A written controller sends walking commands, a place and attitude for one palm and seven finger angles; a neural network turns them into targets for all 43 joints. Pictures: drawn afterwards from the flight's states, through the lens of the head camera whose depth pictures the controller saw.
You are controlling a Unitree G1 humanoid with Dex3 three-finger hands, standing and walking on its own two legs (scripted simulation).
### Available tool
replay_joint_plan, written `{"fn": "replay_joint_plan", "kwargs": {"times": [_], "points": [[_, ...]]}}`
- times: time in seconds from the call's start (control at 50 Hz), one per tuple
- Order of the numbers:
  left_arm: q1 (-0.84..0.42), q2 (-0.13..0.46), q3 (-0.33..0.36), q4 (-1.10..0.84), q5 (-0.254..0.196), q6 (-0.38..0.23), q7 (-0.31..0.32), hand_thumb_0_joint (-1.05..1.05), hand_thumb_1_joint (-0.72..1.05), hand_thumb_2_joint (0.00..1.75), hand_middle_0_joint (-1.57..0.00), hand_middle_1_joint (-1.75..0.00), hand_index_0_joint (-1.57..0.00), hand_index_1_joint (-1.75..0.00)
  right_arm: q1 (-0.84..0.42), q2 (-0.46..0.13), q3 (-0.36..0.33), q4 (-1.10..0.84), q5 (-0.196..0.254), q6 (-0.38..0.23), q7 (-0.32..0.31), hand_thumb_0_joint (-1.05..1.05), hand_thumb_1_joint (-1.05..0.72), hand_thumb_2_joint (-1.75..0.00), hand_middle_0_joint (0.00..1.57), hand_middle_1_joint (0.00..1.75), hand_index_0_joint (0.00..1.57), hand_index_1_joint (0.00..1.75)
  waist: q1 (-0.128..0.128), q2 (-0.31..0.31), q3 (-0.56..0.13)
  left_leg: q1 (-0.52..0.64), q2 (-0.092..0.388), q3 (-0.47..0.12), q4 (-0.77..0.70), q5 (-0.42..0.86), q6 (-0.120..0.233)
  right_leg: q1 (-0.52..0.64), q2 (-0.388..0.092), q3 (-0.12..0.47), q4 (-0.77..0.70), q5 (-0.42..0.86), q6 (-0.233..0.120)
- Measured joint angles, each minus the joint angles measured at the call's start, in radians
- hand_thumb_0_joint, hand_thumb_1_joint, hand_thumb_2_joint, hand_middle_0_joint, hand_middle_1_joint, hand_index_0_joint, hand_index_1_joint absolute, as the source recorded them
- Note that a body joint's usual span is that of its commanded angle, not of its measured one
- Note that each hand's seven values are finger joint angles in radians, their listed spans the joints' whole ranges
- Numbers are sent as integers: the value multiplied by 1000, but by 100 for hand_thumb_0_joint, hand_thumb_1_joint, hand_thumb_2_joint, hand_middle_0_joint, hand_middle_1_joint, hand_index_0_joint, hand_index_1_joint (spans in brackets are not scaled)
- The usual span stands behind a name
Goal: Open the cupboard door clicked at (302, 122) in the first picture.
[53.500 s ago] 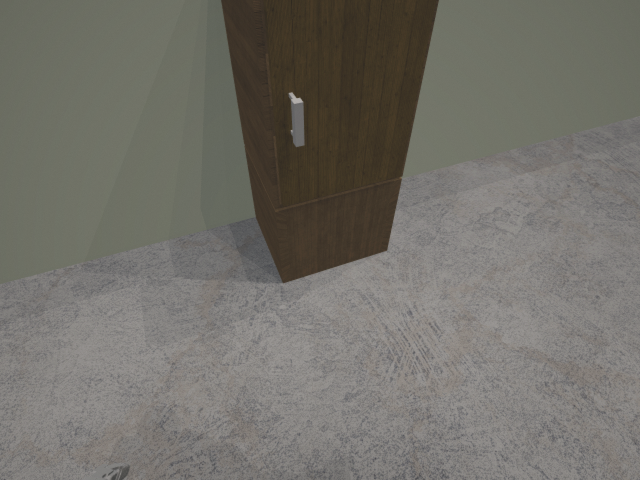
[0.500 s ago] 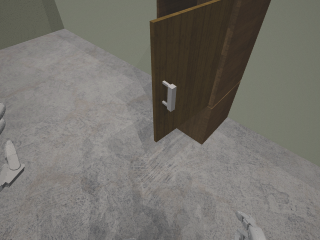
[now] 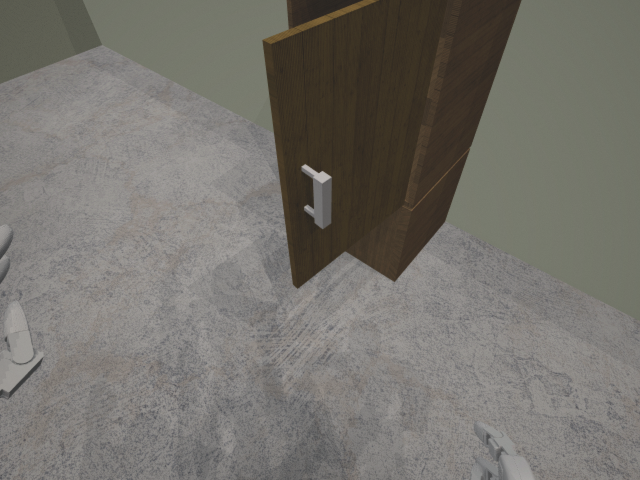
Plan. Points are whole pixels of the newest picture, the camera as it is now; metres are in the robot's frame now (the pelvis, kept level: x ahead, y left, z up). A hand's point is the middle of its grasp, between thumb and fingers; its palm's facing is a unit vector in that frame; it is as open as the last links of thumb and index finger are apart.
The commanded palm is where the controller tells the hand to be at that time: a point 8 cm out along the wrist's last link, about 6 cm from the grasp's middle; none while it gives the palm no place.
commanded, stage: stop stepping back and stand still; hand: left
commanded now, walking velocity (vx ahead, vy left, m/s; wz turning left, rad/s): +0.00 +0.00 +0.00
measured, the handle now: (315, 196) +0.60 +0.04 -0.03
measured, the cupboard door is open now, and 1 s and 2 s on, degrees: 83 83 83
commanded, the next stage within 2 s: let the arm hang, fingers relaxed in 0.18 s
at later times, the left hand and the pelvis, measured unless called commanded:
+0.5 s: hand out of the picture +0.11 +0.24 -0.12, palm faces +0.00 -0.95 -0.31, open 7.4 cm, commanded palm none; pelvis -0.03 +0.02 +0.00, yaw +1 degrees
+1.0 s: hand out of the picture -0.11 +0.22 -0.16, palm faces +0.05 -0.98 -0.20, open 7.4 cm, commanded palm none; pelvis -0.04 +0.04 +0.01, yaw +1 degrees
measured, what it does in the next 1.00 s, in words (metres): shifts its weight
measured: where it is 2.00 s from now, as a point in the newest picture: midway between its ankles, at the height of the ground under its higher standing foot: outside the picture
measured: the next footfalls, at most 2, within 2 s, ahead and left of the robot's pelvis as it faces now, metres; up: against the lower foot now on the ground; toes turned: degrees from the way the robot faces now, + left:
none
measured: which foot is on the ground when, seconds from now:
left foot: down 0.00-1.00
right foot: down 0.00-1.00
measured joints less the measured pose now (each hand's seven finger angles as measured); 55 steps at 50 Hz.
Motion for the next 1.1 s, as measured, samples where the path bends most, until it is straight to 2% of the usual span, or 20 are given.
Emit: {"fn": "replay_joint_plan", "kwargs": {"times": [0.08,0.16,0.28,0.32,0.36,0.42,0.48,0.56,0.58,0.64,0.74,0.9,1.1], "points": [[-66,-14,-1,48,4,24,6,1,89,89,-21,-30,-21,-30,-15,-8,-1,7,1,16,-12,1,-90,-90,20,30,20,30,12,-19,12,33,-13,12,-40,21,-1,16,-15,9,-5,2,15],[-83,-16,-9,33,4,35,7,1,89,89,-21,-30,-21,-30,-42,-11,-4,-21,4,17,-10,2,-90,-90,20,30,20,30,-2,-23,12,30,-7,13,-42,23,2,21,-8,10,-29,15,9],[-30,10,-12,-15,-4,23,-1,1,89,89,-21,-30,-21,-30,-58,-12,-8,-60,3,26,-10,1,-90,-90,20,30,20,30,-21,-30,-12,20,1,14,-50,35,4,19,0,13,-58,41,11],[-105,25,-82,125,31,18,-42,1,89,89,-21,-30,-21,-30,-65,-46,-21,-13,-1,-4,26,1,-90,-90,20,30,20,30,-4,-9,-35,-18,-5,9,-20,37,11,-15,-7,4,-28,39,18],[-223,3,-187,371,52,80,-92,0,90,90,-20,-30,-20,-30,-84,-95,-25,53,-12,10,51,1,-90,-90,20,30,20,30,12,25,-61,-48,-16,3,9,25,21,-48,-18,-4,15,19,22],[-350,-63,-301,767,67,179,-133,0,90,90,-20,-30,-20,-30,-108,-129,-17,138,-28,53,63,1,-90,-90,20,30,20,30,10,42,-68,-66,-32,0,35,24,32,-71,-36,-10,63,2,30],[-391,-125,-373,1070,68,236,-146,1,91,90,-20,-30,-19,-30,-104,-115,-7,195,-40,82,67,1,-90,-90,20,30,20,30,-8,11,-43,-51,-43,4,27,36,36,-68,-48,-7,80,-1,33],[-369,-208,-433,1331,62,262,-150,1,91,89,-20,-30,-19,-30,-62,-74,11,275,-45,109,63,1,-90,-90,20,30,20,30,-20,-46,2,-19,-44,2,-18,64,36,-38,-46,-9,39,27,34],[-357,-224,-432,1377,60,261,-142,1,92,89,-20,-30,-19,-30,-47,-61,14,299,-45,113,61,1,-91,-90,20,30,20,30,-18,-57,11,-13,-42,0,-30,72,35,-30,-44,-11,23,36,34],[-325,-220,-418,1481,55,251,-134,1,98,89,-20,-30,-20,-30,-1,-24,18,370,-42,123,52,1,-91,-90,20,30,20,30,-4,-76,36,-2,-36,-8,-59,92,33,-8,-36,-19,-25,65,32],[-270,-222,-416,1593,50,238,-138,1,96,89,-20,-30,-20,-30,57,17,12,457,-36,131,39,1,-91,-90,20,30,20,30,11,-60,59,8,-39,-12,-87,111,40,12,-36,-23,-73,94,37],[-237,-243,-411,1652,50,228,-126,1,92,89,-20,-30,-20,-30,86,58,3,499,-32,122,30,1,-90,-90,20,30,20,30,5,-22,54,19,-56,3,-111,125,57,7,-55,-10,-71,99,53],[-295,-278,-408,1618,55,210,-117,0,91,90,-20,-30,-19,-30,58,78,-1,500,-39,109,28,1,-91,-90,20,30,20,30,1,-14,9,28,-74,17,-129,132,67,-4,-75,3,-47,87,64]]}}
